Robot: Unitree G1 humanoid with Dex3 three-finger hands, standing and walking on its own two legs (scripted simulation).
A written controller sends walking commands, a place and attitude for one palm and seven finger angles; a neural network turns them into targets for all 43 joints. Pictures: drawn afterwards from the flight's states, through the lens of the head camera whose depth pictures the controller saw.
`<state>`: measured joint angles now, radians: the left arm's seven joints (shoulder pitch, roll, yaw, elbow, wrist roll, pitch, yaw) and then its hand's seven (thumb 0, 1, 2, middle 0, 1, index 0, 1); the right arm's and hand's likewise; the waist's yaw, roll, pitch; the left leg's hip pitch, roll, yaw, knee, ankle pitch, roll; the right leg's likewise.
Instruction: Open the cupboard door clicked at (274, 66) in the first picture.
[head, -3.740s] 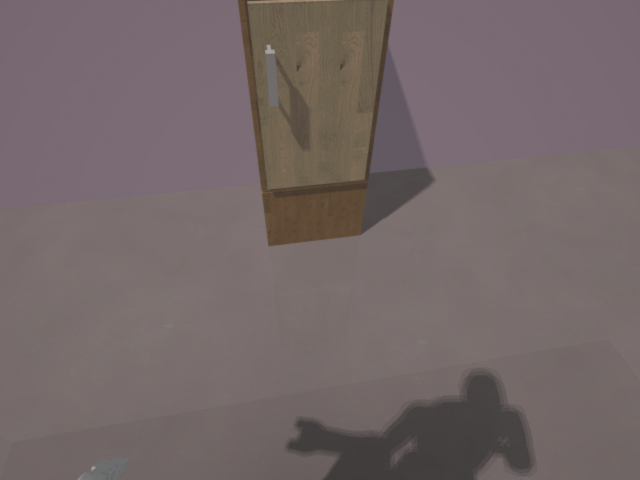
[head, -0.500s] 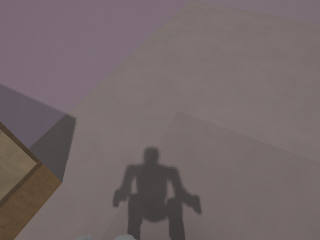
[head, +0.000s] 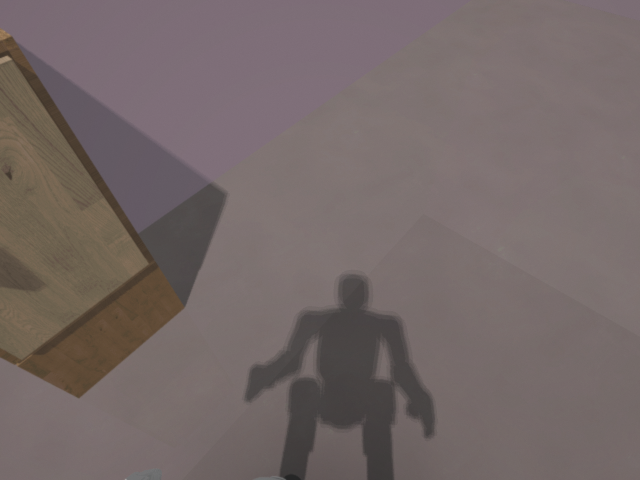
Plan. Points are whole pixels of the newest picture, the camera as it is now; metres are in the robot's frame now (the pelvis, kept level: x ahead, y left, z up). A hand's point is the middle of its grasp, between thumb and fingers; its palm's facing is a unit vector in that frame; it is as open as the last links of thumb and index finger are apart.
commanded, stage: turn to face it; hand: left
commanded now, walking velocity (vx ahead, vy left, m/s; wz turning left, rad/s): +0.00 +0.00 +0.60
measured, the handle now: out of the picture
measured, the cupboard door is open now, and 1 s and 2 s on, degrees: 0 0 0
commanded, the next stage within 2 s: take the last steps up to it in 1.18 s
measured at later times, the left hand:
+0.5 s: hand out of the picture -0.07 +0.22 -0.19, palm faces +0.39 -0.89 -0.24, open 7.4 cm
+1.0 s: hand out of the picture -0.04 +0.21 -0.14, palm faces +0.57 -0.76 -0.31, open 7.4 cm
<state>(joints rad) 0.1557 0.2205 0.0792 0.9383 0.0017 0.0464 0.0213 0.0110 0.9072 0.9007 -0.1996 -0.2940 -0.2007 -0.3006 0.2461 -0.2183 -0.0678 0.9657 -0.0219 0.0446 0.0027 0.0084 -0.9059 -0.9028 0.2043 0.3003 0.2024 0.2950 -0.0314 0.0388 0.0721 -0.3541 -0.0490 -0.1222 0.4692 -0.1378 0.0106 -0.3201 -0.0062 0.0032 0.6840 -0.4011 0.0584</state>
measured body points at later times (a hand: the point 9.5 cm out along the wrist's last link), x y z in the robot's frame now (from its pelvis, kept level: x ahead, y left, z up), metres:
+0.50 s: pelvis -0.04 +0.01 -0.02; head +0.00 +0.05 +0.43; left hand -0.09 +0.27 -0.17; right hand +0.17 -0.20 -0.14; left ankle -0.07 +0.11 -0.74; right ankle -0.02 -0.13 -0.72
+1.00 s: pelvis -0.03 -0.03 -0.01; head +0.02 -0.04 +0.44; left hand -0.07 +0.25 -0.12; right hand +0.16 -0.21 -0.17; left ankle -0.09 +0.09 -0.70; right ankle +0.03 -0.11 -0.74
